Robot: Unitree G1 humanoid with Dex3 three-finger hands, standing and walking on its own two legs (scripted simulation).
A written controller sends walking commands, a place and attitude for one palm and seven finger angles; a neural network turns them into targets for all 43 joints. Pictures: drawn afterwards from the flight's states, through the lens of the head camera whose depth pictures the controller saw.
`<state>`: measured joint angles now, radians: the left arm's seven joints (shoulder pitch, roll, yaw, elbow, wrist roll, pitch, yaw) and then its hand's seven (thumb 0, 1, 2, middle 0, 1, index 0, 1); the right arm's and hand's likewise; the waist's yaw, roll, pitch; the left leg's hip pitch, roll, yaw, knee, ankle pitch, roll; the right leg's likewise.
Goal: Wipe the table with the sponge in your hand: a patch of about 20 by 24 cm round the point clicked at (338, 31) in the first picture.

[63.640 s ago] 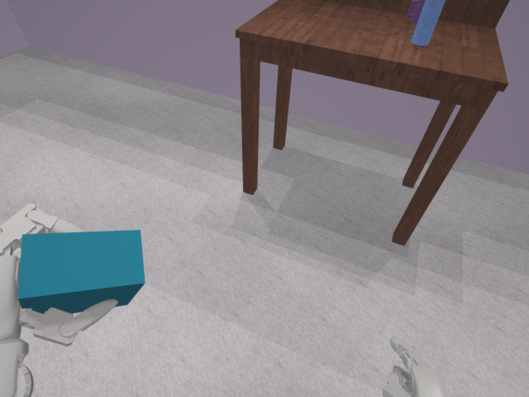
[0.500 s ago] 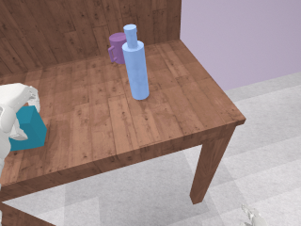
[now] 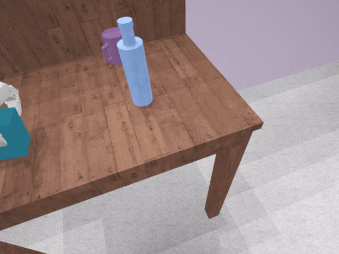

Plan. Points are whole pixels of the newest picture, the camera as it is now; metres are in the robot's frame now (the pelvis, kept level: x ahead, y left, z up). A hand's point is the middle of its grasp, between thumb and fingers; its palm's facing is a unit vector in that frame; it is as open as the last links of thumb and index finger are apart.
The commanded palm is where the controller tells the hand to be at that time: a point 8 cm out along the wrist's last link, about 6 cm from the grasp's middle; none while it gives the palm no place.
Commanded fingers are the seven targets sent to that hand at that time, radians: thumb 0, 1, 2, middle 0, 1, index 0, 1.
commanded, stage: wipe forward along the first lane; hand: left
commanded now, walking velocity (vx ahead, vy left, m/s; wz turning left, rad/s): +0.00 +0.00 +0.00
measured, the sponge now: out of the picture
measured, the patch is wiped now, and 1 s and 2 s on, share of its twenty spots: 0.95 0.95 0.95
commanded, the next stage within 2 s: slide across to the middle lane in 0.38 s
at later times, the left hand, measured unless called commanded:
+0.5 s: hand out of the picture +0.40 +0.44 +0.16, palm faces -0.23 +0.04 -0.97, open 9.9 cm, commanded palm +0.40 +0.42 +0.19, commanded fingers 0.00 0.10 1.30 -1.20 -1.60 -1.20 -1.60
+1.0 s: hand (26, 88) +0.44 +0.38 +0.17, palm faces -0.02 +0.02 -1.00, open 9.9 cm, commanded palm +0.41 +0.37 +0.23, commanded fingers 0.00 0.10 1.30 -1.20 -1.60 -1.20 -1.60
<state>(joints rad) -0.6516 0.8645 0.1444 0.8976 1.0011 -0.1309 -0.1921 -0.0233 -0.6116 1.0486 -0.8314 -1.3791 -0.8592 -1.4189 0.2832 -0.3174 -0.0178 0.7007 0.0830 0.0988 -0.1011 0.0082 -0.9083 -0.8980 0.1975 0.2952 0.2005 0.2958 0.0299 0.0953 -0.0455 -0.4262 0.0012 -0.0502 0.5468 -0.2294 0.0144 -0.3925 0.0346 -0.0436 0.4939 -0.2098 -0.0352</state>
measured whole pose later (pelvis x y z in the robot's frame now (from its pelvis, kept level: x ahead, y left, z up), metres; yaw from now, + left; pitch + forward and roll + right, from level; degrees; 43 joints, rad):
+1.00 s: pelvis +0.04 +0.04 +0.01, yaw +1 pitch +7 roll -1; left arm -0.72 0.69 -0.02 0.68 0.93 0.03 -0.09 -0.01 -0.59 1.05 -0.81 -1.40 -0.83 -1.43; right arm 0.19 -0.28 0.00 0.68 0.09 0.07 -0.06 0.01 -0.91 -0.90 0.20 0.30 0.20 0.30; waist 0.07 0.08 -0.04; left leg -0.33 -0.06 -0.04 0.45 -0.23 0.06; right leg -0.28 -0.02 -0.03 0.37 -0.21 0.00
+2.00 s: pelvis +0.04 +0.02 +0.01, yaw +0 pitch +4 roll -1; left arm -0.39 0.61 0.00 0.26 0.92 0.32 -0.13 0.00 -0.52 1.02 -0.73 -1.46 -0.76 -1.50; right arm 0.16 -0.30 0.03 0.61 0.08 0.11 -0.03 0.01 -0.91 -0.90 0.20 0.29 0.20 0.30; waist 0.07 0.09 -0.07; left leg -0.28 -0.03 -0.03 0.48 -0.27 0.04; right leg -0.25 0.00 -0.01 0.43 -0.25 0.00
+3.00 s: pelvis +0.03 +0.01 +0.00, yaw -1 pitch +0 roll +0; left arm 0.03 0.52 -0.04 -0.34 0.89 0.55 -0.07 0.00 -0.50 0.99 -0.68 -1.52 -0.75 -1.50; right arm 0.04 -0.28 0.07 0.58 0.07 0.10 -0.03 0.01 -0.91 -0.90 0.20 0.30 0.20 0.30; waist 0.13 0.11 -0.06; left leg -0.23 -0.02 -0.01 0.51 -0.28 0.02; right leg -0.23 0.01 0.00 0.50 -0.28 -0.01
